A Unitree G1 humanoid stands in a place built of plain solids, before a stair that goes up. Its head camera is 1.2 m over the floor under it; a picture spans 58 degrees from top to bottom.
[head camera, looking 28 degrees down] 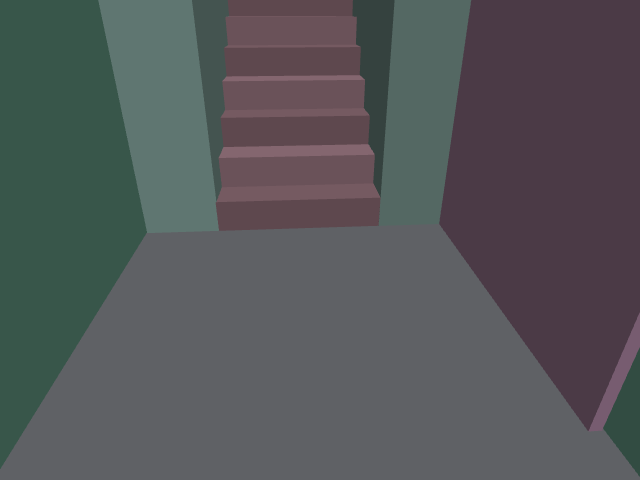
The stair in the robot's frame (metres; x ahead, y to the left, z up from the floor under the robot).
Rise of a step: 0.19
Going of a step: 0.25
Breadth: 1.00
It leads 4 degrees to the left of straight ahead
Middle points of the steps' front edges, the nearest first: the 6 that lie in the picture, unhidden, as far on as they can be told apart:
2.41 0.12 0.19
2.66 0.14 0.39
2.91 0.16 0.58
3.16 0.18 0.77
3.41 0.19 0.96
3.66 0.21 1.15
